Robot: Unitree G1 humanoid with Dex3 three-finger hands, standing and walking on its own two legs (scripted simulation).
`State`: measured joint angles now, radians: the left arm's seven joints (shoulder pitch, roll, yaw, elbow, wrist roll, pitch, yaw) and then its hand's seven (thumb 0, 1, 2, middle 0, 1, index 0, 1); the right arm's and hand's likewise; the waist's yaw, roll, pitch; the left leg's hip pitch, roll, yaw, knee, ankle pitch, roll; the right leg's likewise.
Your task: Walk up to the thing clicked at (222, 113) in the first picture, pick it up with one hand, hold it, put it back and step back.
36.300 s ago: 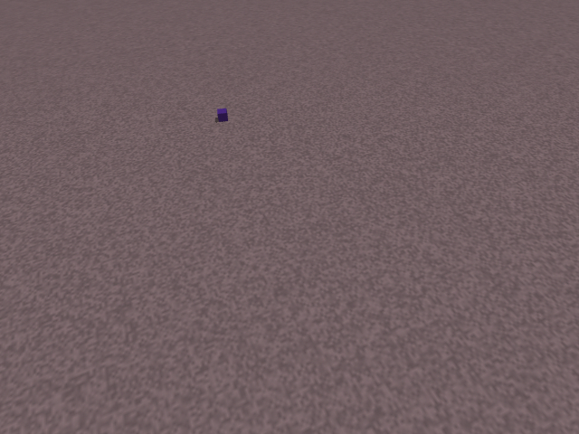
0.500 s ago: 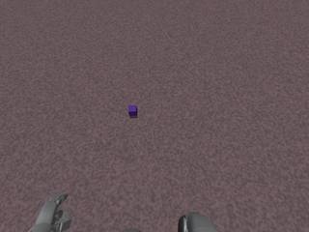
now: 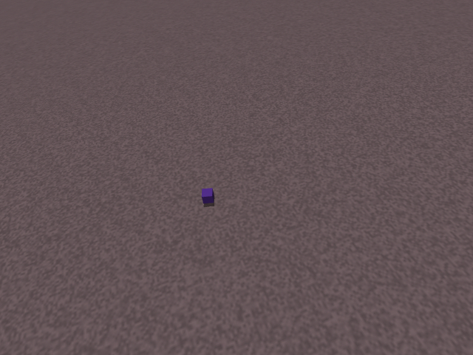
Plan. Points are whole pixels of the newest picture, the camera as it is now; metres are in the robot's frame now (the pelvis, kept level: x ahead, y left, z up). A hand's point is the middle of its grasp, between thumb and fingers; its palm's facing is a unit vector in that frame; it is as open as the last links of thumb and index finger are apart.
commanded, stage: step back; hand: left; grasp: from above
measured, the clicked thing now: (207, 195) +1.04 +0.33 -0.74
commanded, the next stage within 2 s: stand in 0.74 s
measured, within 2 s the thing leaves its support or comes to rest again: neither
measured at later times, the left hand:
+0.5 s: hand out of the picture +0.11 +0.29 -0.15, palm faces +0.01 -0.92 -0.39, open 7.4 cm
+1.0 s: hand out of the picture +0.16 +0.27 -0.14, palm faces +0.02 -0.95 -0.32, open 7.4 cm
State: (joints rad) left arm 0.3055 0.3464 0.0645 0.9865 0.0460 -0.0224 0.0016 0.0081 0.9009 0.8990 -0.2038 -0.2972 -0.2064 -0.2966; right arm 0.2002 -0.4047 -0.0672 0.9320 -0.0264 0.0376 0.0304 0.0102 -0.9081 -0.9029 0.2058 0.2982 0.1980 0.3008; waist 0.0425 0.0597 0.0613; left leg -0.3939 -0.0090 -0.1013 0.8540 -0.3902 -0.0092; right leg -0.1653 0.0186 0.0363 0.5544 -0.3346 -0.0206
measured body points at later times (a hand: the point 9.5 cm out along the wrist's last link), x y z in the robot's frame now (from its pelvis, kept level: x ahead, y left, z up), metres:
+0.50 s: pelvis +0.03 +0.01 -0.01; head +0.05 +0.01 +0.44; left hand +0.11 +0.33 -0.13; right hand +0.11 -0.30 -0.14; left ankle +0.02 +0.15 -0.73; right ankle +0.10 -0.11 -0.73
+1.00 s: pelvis +0.06 +0.02 +0.01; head +0.06 +0.02 +0.46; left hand +0.16 +0.31 -0.12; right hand +0.16 -0.28 -0.12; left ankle +0.03 +0.15 -0.73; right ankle +0.09 -0.11 -0.73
